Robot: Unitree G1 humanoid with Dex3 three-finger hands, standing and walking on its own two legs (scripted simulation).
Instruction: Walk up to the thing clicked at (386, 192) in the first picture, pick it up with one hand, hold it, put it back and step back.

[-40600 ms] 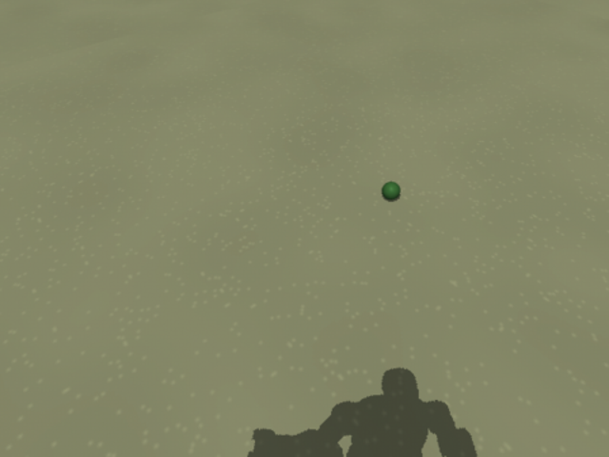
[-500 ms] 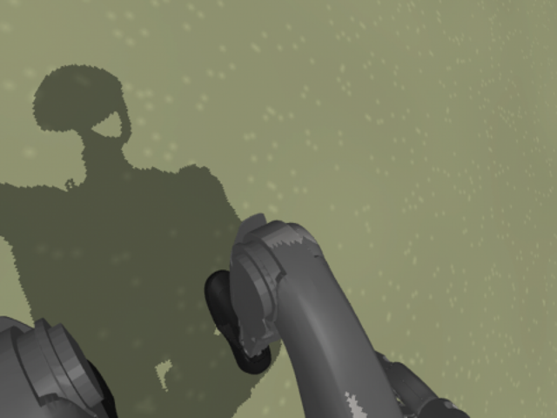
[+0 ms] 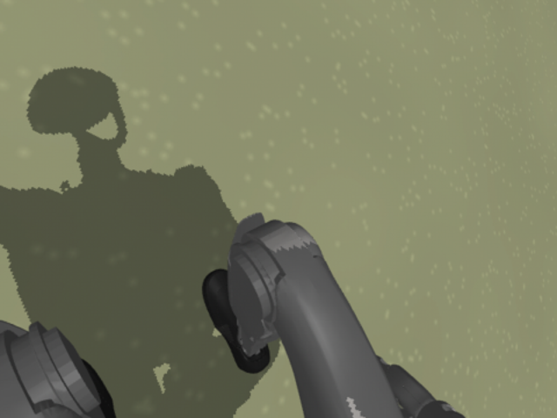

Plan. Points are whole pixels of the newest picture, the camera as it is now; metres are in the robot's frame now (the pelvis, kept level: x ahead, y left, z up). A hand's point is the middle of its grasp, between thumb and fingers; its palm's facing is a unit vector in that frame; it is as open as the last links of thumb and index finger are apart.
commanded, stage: rest palm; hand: left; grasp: from above
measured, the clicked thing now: out of the picture +0.50 +0.38 -0.27
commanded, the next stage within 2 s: none
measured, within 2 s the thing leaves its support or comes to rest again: neither
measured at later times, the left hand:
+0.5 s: hand out of the picture +0.48 +0.38 -0.24, palm faces -0.42 -0.16 -0.89, open 13.8 cm
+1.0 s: hand out of the picture +0.48 +0.37 -0.24, palm faces -0.44 -0.16 -0.88, open 13.7 cm
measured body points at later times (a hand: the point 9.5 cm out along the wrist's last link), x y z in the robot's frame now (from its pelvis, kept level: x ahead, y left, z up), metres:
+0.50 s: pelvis +0.00 +0.00 +0.00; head +0.30 +0.14 +0.31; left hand +0.50 +0.38 -0.19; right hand +0.06 -0.25 -0.05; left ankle +0.06 +0.13 -0.28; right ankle +0.13 -0.12 -0.28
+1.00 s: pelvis +0.00 +0.00 +0.00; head +0.30 +0.14 +0.30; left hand +0.50 +0.38 -0.19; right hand +0.05 -0.25 -0.05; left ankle +0.06 +0.13 -0.28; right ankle +0.13 -0.12 -0.28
